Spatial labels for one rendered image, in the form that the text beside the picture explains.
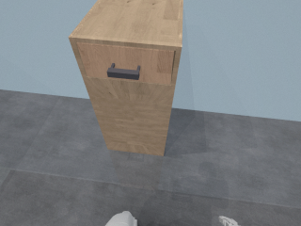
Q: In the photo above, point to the drawer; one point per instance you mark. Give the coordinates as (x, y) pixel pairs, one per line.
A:
(155, 64)

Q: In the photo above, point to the right robot hand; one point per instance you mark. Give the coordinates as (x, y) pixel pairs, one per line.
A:
(227, 221)

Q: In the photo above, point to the handle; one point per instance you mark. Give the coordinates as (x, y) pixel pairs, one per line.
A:
(123, 73)

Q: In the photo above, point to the robot left thigh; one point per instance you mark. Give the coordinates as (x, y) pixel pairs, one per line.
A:
(122, 219)

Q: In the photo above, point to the cabinet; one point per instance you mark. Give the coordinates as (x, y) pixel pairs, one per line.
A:
(133, 115)

